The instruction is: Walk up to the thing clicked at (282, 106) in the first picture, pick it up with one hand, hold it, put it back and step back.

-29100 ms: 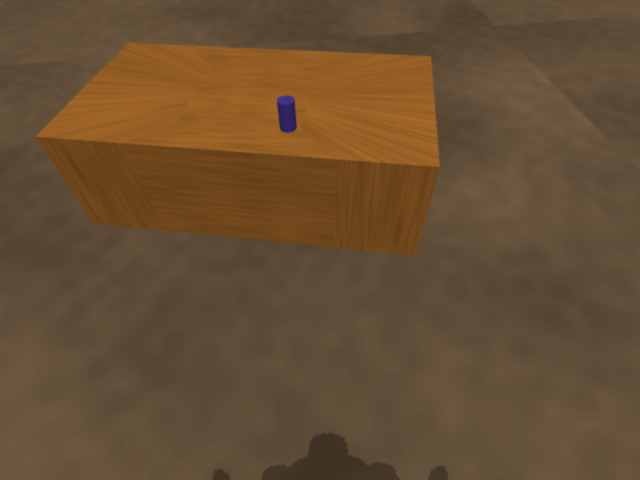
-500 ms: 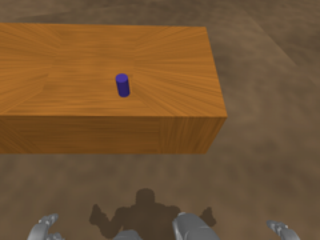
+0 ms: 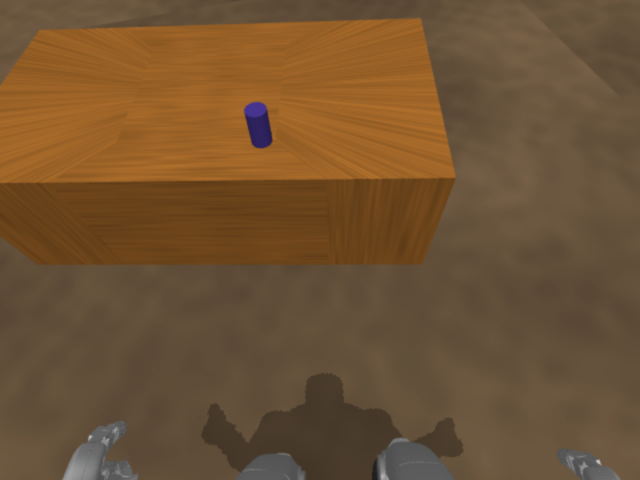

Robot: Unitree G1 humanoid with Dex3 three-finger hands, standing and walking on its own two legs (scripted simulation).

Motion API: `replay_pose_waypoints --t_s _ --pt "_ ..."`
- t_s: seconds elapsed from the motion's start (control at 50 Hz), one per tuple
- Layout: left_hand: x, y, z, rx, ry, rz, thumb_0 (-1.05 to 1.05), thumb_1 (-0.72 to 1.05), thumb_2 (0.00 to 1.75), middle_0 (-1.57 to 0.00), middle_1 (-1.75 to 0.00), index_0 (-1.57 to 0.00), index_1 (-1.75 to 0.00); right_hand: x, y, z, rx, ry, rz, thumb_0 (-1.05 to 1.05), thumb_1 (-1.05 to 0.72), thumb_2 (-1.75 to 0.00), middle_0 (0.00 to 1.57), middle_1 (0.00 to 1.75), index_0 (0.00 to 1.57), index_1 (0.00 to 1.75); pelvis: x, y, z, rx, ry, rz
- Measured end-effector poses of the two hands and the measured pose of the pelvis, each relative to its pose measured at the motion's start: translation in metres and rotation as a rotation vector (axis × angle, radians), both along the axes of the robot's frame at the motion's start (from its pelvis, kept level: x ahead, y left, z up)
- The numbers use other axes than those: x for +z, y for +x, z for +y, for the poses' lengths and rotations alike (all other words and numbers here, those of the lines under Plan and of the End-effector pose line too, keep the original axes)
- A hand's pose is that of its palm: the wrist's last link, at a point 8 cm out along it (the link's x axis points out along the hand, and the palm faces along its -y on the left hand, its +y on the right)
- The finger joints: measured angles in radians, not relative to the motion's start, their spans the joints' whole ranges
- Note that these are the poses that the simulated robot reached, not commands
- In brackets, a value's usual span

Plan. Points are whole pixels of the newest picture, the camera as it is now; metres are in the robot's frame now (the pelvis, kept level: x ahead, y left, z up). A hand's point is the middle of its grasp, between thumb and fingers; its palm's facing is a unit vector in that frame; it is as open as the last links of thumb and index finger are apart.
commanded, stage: step back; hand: left
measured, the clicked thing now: (258, 125) +0.93 +0.18 -0.25
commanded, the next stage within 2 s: stand in 1.58 s
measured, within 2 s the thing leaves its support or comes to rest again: neither
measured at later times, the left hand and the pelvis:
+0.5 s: hand out of the picture -0.10 +0.24 -0.13, palm faces -0.05 -0.90 -0.44, open 7.4 cm; pelvis -0.17 -0.03 +0.01, yaw -3 degrees
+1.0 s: hand out of the picture -0.20 +0.25 -0.14, palm faces +0.04 -0.92 -0.39, open 7.4 cm; pelvis -0.23 -0.02 +0.00, yaw +1 degrees
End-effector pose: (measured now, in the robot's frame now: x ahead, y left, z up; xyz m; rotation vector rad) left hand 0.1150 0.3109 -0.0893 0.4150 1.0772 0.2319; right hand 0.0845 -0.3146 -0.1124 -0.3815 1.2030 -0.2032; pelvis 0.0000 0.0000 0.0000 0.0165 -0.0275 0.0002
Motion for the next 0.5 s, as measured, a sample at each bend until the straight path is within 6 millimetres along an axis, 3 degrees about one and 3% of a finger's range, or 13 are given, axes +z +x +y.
replay_pose_waypoints --t_s 0.06,0.18,0.28,0.36,0.5 --pt "-0.01 -0.013 0.009 0.011 -0.015 -0.022 0.01 0.9 0.9 -0.2 -0.3 -0.21 -0.3 -0.001 -0.022 0.009 0.016 -0.007 0.01 0.0 -0.9 -0.89 0.2 0.3 0.21 0.3 -0.006 -0.023 0.005 0.006 0.02 -0.018" --pt "-0.011 -0.059 0.005 0.034 -0.043 0.023 0.01 0.91 0.9 -0.2 -0.3 -0.2 -0.3 0.017 -0.057 0.014 0.015 0.001 -0.02 0.0 -0.9 -0.89 0.21 0.3 0.21 0.3 0.006 -0.06 0.001 -0.013 -0.017 -0.017" --pt "-0.012 -0.109 -0.005 0.016 -0.042 0.088 0.01 0.91 0.9 -0.2 -0.3 -0.2 -0.3 0.021 -0.072 0.002 0.015 -0.001 -0.087 0.0 -0.9 -0.89 0.21 0.3 0.21 0.3 0.007 -0.093 -0.007 -0.048 -0.021 -0.007" --pt "-0.015 -0.151 -0.017 0.003 -0.015 0.123 0.01 0.91 0.9 -0.2 -0.3 -0.2 -0.3 0.009 -0.089 -0.016 0.009 0.014 -0.133 0.0 -0.9 -0.89 0.21 0.3 0.21 0.3 -0.003 -0.124 -0.02 -0.078 -0.015 -0.005" --pt "0.005 -0.219 -0.031 0.036 0.008 0.139 0.01 0.9 0.9 -0.2 -0.3 -0.21 -0.3 0.002 -0.146 -0.027 -0.028 0.041 -0.086 0.0 -0.9 -0.89 0.2 0.3 0.21 0.3 0.007 -0.168 -0.03 -0.055 0.017 -0.01"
